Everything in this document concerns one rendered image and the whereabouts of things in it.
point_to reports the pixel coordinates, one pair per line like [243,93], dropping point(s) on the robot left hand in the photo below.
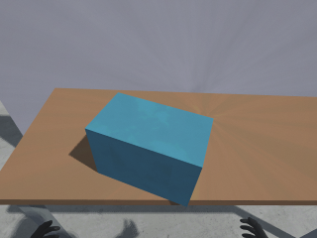
[44,229]

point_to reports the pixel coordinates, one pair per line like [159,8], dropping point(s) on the carton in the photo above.
[154,147]

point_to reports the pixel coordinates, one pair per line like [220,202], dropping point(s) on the table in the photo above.
[262,150]

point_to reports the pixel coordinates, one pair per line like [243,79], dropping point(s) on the robot right hand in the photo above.
[254,227]

